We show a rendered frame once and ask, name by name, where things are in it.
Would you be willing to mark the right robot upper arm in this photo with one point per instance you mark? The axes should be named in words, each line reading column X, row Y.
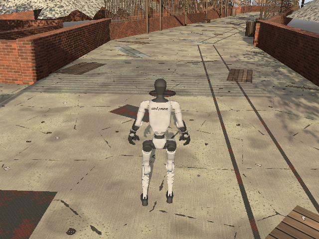
column 178, row 114

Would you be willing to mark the robot right hand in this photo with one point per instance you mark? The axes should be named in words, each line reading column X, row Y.
column 185, row 138

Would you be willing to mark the robot left hand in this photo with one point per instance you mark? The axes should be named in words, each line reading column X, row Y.
column 134, row 138

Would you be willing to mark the left robot upper arm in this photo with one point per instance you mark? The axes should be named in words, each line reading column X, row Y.
column 141, row 112

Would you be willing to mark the left robot thigh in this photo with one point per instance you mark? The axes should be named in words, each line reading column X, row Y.
column 146, row 153

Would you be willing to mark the right robot forearm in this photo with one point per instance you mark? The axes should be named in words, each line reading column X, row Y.
column 184, row 130

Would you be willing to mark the robot left foot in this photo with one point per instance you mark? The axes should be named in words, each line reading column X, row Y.
column 144, row 201

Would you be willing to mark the left robot forearm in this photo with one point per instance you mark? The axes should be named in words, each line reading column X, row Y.
column 133, row 129

